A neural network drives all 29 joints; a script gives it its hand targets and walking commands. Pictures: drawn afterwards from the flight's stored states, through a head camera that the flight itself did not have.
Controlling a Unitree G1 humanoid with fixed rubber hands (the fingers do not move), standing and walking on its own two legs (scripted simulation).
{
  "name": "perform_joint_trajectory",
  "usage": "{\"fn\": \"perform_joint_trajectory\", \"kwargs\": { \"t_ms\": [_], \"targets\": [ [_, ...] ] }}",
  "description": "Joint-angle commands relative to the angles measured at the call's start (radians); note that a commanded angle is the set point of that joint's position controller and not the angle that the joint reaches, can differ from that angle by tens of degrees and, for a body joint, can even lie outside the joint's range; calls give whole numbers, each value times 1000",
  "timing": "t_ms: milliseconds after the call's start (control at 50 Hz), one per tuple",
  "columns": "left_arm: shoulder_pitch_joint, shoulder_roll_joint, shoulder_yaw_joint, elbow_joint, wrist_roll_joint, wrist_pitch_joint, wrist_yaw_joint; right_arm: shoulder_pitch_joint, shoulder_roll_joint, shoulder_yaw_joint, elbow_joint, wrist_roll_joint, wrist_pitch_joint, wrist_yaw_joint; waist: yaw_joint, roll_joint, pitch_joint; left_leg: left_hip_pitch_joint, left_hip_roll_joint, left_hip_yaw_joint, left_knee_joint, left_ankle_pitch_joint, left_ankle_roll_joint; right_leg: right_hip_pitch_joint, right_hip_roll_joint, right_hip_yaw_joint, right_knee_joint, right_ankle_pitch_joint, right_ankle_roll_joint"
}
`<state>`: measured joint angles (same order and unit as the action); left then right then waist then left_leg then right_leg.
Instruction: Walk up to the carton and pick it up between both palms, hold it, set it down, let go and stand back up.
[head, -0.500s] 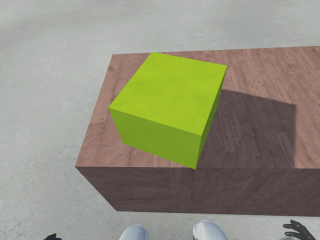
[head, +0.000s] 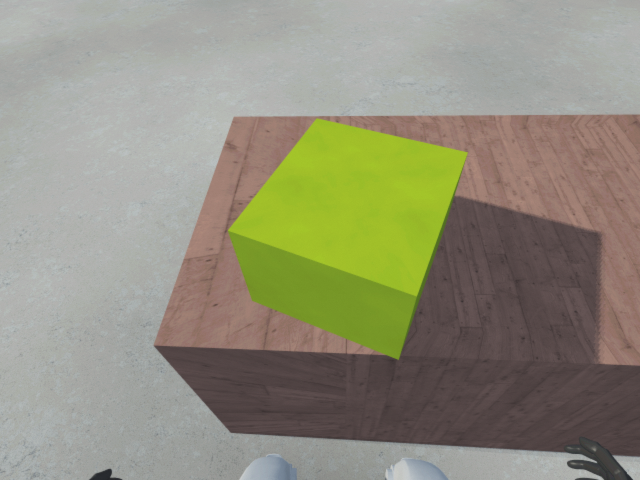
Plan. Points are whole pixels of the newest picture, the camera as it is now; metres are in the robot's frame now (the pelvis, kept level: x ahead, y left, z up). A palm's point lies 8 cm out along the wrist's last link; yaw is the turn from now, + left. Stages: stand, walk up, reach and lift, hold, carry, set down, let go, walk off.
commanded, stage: walk up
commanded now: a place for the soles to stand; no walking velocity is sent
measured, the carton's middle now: (354, 230) +0.51 -0.03 -0.03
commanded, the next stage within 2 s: reach and lift in 1.22 s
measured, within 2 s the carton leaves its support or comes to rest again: neither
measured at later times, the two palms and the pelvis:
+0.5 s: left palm out of the picture +0.08 +0.33 -0.07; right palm out of the picture +0.11 -0.31 -0.07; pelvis -0.01 +0.01 +0.00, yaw +0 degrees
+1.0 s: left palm out of the picture +0.07 +0.33 -0.07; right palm out of the picture +0.11 -0.31 -0.07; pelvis -0.01 +0.01 +0.00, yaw +1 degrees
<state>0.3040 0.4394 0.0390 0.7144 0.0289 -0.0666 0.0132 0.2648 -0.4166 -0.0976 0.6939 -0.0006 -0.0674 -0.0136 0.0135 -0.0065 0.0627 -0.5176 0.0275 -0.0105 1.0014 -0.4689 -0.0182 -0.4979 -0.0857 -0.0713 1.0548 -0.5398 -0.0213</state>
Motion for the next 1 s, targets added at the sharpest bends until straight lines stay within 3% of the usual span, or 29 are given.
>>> {"fn": "perform_joint_trajectory", "kwargs": {
  "t_ms": [0, 40, 100, 140, 180, 240, 280, 300, 360, 400, 420, 440, 480, 500, 520, 560, 580, 640, 660, 700, 720, 760, 800, 840, 880, 900, 940, 960, 980],
  "targets": [
    [76, 260, 83, 42, 10, -44, 14, -148, -227, -28, -42, -15, -15, -11, 70, -54, -142, -156, 49, -141, -49, 254, 117, 240, -79, 287, -388, 178, -99],
    [78, 318, 98, 37, 3, -43, 13, -126, -206, -27, -50, -19, -11, -19, 47, -138, -115, -207, -9, 18, 40, 42, 58, 283, -257, 526, -499, 276, -226],
    [-26, 283, 85, -24, -5, -25, 12, -17, -221, -41, -13, -26, -31, -12, -21, -98, -143, 19, 2, 5, -159, 95, 93, 153, -188, 341, -348, 381, -183],
    [-66, 180, 56, -37, -8, -17, 11, 66, -273, -59, 10, -34, -47, -16, -68, 138, -197, 295, 163, -351, -321, 262, 194, -120, 2, 80, -17, 371, -42],
    [-67, 192, 67, -5, -11, -5, 13, 29, -312, -57, -17, -33, -41, -15, -36, 133, -140, 222, 259, -556, -403, 251, 324, -131, 38, 75, -5, 1, -19],
    [25, 220, 73, 9, -3, -26, 6, -89, -279, -40, -39, -25, -22, -14, 22, 68, -146, 23, 180, -381, -300, 215, 239, 80, 30, 116, -224, 70, -45],
    [113, 293, 99, 39, 12, -41, 12, -145, -183, -20, -55, -17, -8, -12, 71, -169, -110, -214, -17, -40, 38, 119, 79, 261, -147, 443, -512, 70, -136],
    [93, 321, 101, 31, 11, -40, 10, -145, -187, -22, -62, -22, -4, -19, 53, -174, -97, -259, -25, 29, 68, -49, 58, 280, -271, 595, -585, 109, -220],
    [24, 323, 100, 4, 1, -34, 11, -71, -215, -36, -27, -16, -16, -13, 7, -122, -112, -79, 12, 40, -95, -27, 65, 220, -246, 455, -459, 310, -218],
    [-67, 236, 68, -20, -6, -28, 7, 43, -236, -40, 11, -29, -46, -13, -60, -11, -172, 168, 46, -94, -226, 277, 110, 33, -107, 211, -231, 468, -119],
    [-72, 180, 62, -42, -14, -21, 7, 64, -285, -56, 9, -37, -55, -13, -61, 120, -219, 290, 153, -348, -295, 353, 196, -84, 4, 71, -28, 423, -35],
    [-52, 177, 61, -26, -31, -14, 12, 86, -318, -63, -13, -34, -49, -13, -59, 134, -260, 360, 224, -489, -334, 396, 287, -131, 38, 61, 24, 254, -15],
    [-57, 174, 61, -18, -16, -9, 11, 36, -317, -56, -13, -31, -36, -18, -34, 130, -168, 239, 259, -509, -349, 402, 328, -112, 44, 74, -18, -35, -20],
    [-25, 193, 65, -12, -10, -16, 9, -26, -313, -53, -28, -30, -29, -18, -6, 154, -136, 172, 234, -447, -332, 340, 294, -51, 39, 69, -145, -12, -33],
    [36, 226, 78, 21, 1, -28, 8, -77, -279, -39, -37, -24, -18, -13, 26, 41, -123, -17, 183, -368, -269, 212, 228, 107, 18, 127, -240, 72, -51],
    [118, 307, 107, 39, 10, -43, 7, -144, -183, -21, -54, -20, -2, -9, 74, -213, -112, -242, -39, 14, 64, -2, 66, 266, -214, 565, -599, -87, -152],
    [90, 338, 110, 29, 13, -42, 7, -124, -209, -29, -48, -25, 2, -16, 59, -169, -79, -270, -21, 17, 72, -152, 57, 277, -306, 626, -622, -9, -232],
    [-23, 292, 93, -9, 8, -28, 6, -40, -220, -39, 4, -28, -23, -8, -12, -60, -78, -14, 4, 40, -135, -8, 82, 119, -222, 411, -457, 198, -189],
    [-66, 270, 80, -18, 6, -22, 4, 51, -214, -45, 21, -29, -34, -9, -62, -64, -139, 145, 18, -15, -221, 55, 101, 23, -152, 280, -341, 224, -132],
    [-69, 165, 53, -25, -15, -7, 2, 84, -329, -70, 4, -48, -47, -8, -67, 227, -133, 277, 233, -540, -458, 38, 263, -223, 42, 48, 2, 56, -11],
    [-91, 199, 68, -23, -8, -4, 7, 66, -339, -69, 3, -42, -44, -8, -67, 185, -116, 270, 291, -634, -483, 96, 332, -226, 46, 81, 5, -140, -9],
    [-29, 206, 77, -5, -4, -10, 5, -13, -317, -55, -21, -42, -32, -11, -14, 128, -118, 206, 254, -545, -432, 114, 308, -114, 40, 83, -93, -92, -21],
    [69, 223, 84, 36, 9, -30, 2, -104, -250, -39, -32, -29, -12, -8, 43, 59, -94, -37, 151, -312, -294, 47, 193, 103, 20, 134, -300, 3, -52],
    [126, 313, 104, 47, 17, -41, 1, -146, -178, -16, -56, -21, 1, -10, 54, -191, -78, -214, -34, 0, 16, -49, 65, 223, -200, 555, -599, -110, -171],
    [55, 341, 112, 12, 15, -37, 5, -117, -223, -32, -32, -24, -4, -11, 42, -134, -90, -213, -8, 24, -1, -159, 59, 248, -295, 617, -592, 18, -254],
    [-3, 319, 107, 2, 7, -34, 5, -87, -217, -36, -26, -22, -15, -8, 6, -99, -79, -112, 7, 28, -100, -74, 72, 190, -268, 508, -524, 120, -229],
    [-55, 227, 69, -21, 2, -20, 3, 48, -248, -53, 23, -34, -43, -9, -55, 0, -166, 206, 50, -124, -288, 62, 102, -18, -96, 252, -248, 265, -106],
    [-57, 159, 54, -15, -13, -15, 2, 31, -290, -62, 14, -51, -46, -6, -43, 213, -145, 252, 150, -375, -412, 33, 182, -152, 19, 75, -64, 164, -27],
    [-52, 173, 62, -17, -9, -8, 4, 52, -335, -65, 6, -44, -47, -6, -49, 181, -126, 261, 250, -585, -469, 72, 273, -187, 53, 76, -28, 25, 1]
  ]
}}
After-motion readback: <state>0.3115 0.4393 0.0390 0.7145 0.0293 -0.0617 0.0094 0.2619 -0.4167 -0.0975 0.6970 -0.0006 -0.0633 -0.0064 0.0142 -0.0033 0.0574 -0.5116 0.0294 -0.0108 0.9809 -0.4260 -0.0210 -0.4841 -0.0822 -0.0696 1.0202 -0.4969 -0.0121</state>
